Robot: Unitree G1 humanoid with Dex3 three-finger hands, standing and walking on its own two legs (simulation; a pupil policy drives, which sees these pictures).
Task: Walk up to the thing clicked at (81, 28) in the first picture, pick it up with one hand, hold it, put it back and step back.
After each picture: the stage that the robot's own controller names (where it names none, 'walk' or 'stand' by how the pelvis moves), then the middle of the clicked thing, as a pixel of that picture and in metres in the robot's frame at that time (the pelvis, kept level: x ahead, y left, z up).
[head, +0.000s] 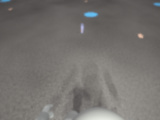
stand; (82, 28) +2.30 +0.33 -0.65
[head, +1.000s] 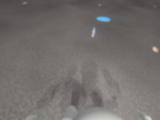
walk; (93, 32) +2.17 +0.07 -0.63
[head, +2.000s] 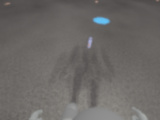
walk; (89, 42) +1.51 +0.06 -0.63
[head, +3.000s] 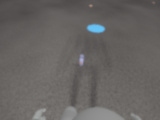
walk; (81, 60) +0.99 +0.13 -0.64
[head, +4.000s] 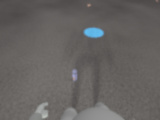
walk; (74, 75) +0.64 +0.19 -0.64
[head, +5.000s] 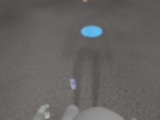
stand; (73, 84) +0.45 +0.21 -0.63
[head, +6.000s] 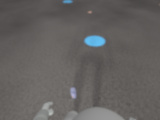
stand; (73, 93) +0.40 +0.20 -0.65
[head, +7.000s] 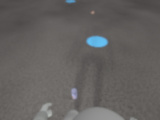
stand; (74, 94) +0.39 +0.18 -0.64
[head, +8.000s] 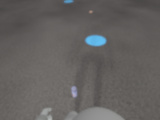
stand; (74, 92) +0.42 +0.19 -0.66
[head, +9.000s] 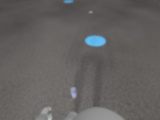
stand; (73, 92) +0.41 +0.20 -0.66
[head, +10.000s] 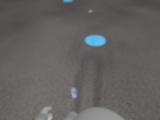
go down; (74, 93) +0.40 +0.20 -0.66
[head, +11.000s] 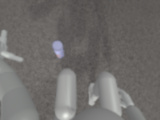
go down; (59, 50) +0.47 +0.24 -0.27
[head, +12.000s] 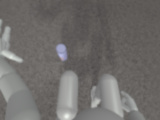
approach; (62, 53) +0.47 +0.24 -0.27
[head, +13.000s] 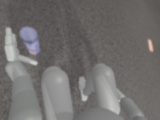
close in; (32, 43) +0.47 +0.29 -0.16
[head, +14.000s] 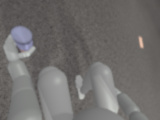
close; (24, 43) +0.45 +0.30 -0.16
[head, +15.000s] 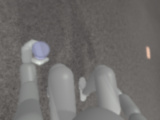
lift; (40, 53) +0.38 +0.27 -0.16
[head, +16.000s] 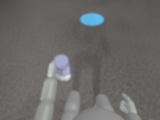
lift; (64, 70) +0.32 +0.18 +0.04
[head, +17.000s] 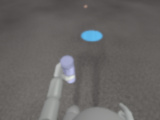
hold; (69, 71) +0.32 +0.15 +0.05
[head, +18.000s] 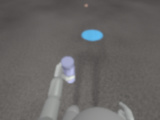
hold; (69, 71) +0.32 +0.16 +0.04
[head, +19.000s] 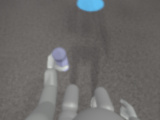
crouch; (62, 61) +0.39 +0.20 -0.02
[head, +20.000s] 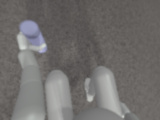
lower; (37, 40) +0.49 +0.27 -0.10
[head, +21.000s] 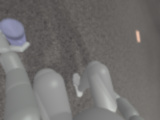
lower; (17, 39) +0.47 +0.30 -0.17
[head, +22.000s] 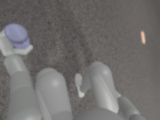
lower; (21, 42) +0.45 +0.30 -0.17
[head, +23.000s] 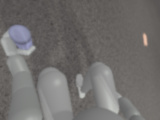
lower; (24, 43) +0.45 +0.30 -0.16
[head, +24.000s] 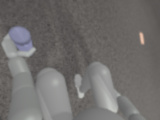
rest; (24, 45) +0.45 +0.29 -0.17
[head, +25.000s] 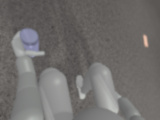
open; (31, 45) +0.45 +0.27 -0.17
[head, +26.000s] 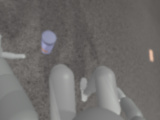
stand; (47, 44) +0.45 +0.26 -0.19
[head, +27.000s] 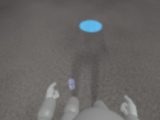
stand; (71, 84) +0.41 +0.18 -0.55
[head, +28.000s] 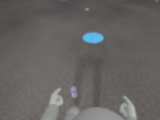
stand; (74, 92) +0.40 +0.18 -0.60
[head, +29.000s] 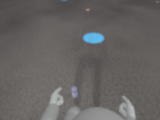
stand; (74, 92) +0.40 +0.17 -0.60
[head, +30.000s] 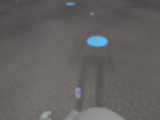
stand; (78, 93) +0.42 +0.16 -0.65
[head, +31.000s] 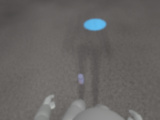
walk; (80, 79) +0.49 +0.13 -0.63
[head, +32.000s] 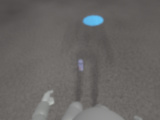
walk; (80, 65) +0.73 +0.17 -0.63
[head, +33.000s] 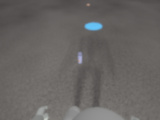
stand; (80, 58) +1.04 +0.23 -0.63
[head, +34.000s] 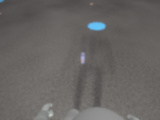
stand; (82, 58) +1.04 +0.17 -0.65
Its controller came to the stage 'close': yes
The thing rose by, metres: 0.68
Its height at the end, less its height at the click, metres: +0.00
